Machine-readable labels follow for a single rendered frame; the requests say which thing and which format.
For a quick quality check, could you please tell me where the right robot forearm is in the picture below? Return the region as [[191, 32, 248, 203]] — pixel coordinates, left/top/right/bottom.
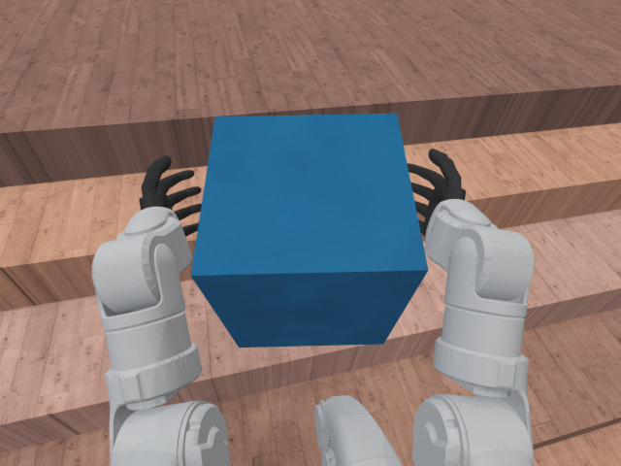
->
[[424, 199, 535, 457]]

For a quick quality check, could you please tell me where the right robot hand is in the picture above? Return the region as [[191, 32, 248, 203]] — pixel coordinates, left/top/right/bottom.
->
[[407, 149, 466, 237]]

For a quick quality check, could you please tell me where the carton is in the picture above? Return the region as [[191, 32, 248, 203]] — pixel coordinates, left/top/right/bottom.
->
[[191, 114, 428, 348]]

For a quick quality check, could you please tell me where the left robot forearm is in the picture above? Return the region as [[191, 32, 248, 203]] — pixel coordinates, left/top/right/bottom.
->
[[92, 207, 202, 466]]

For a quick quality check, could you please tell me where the robot right upper arm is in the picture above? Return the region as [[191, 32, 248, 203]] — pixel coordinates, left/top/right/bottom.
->
[[412, 394, 534, 466]]

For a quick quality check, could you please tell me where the right robot thigh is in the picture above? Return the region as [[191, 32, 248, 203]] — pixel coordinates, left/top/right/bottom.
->
[[314, 395, 403, 466]]

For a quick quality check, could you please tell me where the robot left upper arm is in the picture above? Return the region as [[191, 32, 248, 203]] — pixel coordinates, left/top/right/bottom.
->
[[111, 400, 231, 466]]

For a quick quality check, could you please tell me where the left robot hand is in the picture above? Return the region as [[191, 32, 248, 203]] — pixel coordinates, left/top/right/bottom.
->
[[139, 155, 202, 237]]

